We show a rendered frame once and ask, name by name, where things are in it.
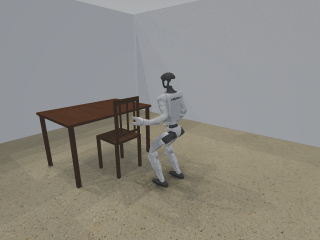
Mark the left robot upper arm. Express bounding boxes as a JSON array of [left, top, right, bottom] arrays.
[[157, 93, 168, 122]]

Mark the right robot upper arm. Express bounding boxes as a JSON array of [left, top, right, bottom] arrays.
[[177, 91, 187, 114]]

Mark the table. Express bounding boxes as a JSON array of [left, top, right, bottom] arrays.
[[36, 98, 151, 189]]

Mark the right robot forearm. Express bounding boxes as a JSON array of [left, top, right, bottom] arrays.
[[175, 113, 186, 122]]

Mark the chair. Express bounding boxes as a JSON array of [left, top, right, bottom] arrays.
[[96, 96, 142, 179]]

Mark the robot head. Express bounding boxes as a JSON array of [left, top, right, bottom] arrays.
[[160, 72, 177, 94]]

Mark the left robot shin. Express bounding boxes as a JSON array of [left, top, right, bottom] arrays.
[[148, 152, 165, 182]]

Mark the left robot hand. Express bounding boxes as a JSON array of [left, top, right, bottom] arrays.
[[131, 116, 150, 126]]

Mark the left robot forearm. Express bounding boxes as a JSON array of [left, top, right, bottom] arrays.
[[142, 114, 165, 126]]

